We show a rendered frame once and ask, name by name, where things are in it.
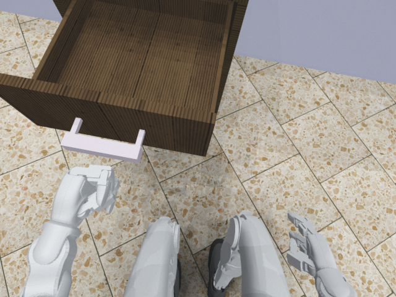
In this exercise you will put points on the robot left forearm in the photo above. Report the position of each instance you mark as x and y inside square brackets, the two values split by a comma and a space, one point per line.
[50, 258]

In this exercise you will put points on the right robot hand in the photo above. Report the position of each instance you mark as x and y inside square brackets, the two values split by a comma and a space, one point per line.
[314, 252]

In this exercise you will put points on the left robot hand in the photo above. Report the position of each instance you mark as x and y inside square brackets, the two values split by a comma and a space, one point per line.
[95, 183]

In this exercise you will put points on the robot right thigh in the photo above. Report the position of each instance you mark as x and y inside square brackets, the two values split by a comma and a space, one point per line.
[262, 273]

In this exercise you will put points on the robot left shin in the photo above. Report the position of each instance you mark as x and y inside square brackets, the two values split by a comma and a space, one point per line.
[172, 269]

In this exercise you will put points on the handle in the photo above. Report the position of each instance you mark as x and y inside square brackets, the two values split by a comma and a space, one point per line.
[101, 147]

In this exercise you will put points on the robot right forearm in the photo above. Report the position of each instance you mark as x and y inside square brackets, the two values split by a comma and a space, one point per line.
[331, 282]

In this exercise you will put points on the drawer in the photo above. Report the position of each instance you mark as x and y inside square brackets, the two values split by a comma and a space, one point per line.
[125, 65]

